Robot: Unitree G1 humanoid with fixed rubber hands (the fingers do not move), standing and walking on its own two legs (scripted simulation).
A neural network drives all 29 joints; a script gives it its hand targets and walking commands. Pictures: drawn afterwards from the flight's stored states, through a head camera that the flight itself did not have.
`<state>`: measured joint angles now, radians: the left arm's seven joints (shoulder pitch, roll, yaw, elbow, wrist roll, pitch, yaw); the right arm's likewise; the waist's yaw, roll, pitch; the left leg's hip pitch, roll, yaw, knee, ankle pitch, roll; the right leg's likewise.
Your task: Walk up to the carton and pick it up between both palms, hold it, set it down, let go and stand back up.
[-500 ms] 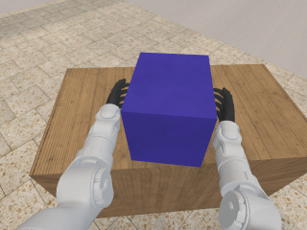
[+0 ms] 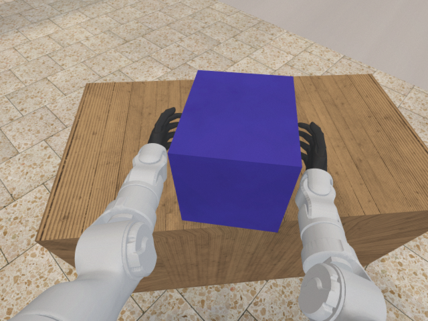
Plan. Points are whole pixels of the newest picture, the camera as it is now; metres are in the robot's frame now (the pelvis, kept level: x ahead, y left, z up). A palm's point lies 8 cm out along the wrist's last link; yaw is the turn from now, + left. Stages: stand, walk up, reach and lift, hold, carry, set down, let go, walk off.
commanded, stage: set down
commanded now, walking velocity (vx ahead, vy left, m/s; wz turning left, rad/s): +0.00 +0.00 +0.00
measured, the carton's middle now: (236, 149) +0.45 -0.07 +0.01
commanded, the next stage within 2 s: none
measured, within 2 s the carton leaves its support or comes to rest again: rests again in 0.52 s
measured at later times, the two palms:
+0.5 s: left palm (161, 150) +0.43 +0.10 +0.05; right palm (313, 174) +0.35 -0.20 +0.05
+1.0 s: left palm (162, 152) +0.43 +0.10 +0.05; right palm (313, 176) +0.35 -0.20 +0.04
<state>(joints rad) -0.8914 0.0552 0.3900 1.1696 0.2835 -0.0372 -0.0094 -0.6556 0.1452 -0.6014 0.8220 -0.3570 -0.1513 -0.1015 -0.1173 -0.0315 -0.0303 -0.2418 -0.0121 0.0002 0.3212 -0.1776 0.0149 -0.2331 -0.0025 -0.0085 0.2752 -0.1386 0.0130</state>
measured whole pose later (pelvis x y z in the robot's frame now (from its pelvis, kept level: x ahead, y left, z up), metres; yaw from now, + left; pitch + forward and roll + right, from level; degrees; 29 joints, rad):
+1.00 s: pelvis -0.01 +0.00 +0.00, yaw +1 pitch +10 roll -1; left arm -0.93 0.07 0.48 1.29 0.34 -0.22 -0.02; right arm -0.67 0.19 -0.76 0.86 -0.50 -0.27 -0.09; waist -0.13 -0.03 -0.06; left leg -0.37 -0.01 -0.01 0.36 -0.17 0.01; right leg -0.36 0.00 -0.02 0.31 -0.13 0.00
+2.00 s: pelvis -0.02 +0.00 -0.02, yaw -2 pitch +19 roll -2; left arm -1.04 0.19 0.15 1.49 0.03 -0.29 0.06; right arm -0.79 0.00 -0.41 1.20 -0.12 -0.31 -0.14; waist -0.15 0.00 -0.17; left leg -0.63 0.02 0.02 0.52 -0.22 0.02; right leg -0.61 0.02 0.00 0.42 -0.14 0.01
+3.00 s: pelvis -0.06 -0.01 -0.03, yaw +0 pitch +13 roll -1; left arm -0.76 0.33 -0.11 1.24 -0.27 -0.28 -0.07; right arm -0.57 -0.09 -0.04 0.97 0.25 -0.24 -0.22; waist -0.13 -0.03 -0.15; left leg -0.65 0.01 -0.02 0.64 -0.23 0.00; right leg -0.63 0.02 -0.03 0.59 -0.19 -0.02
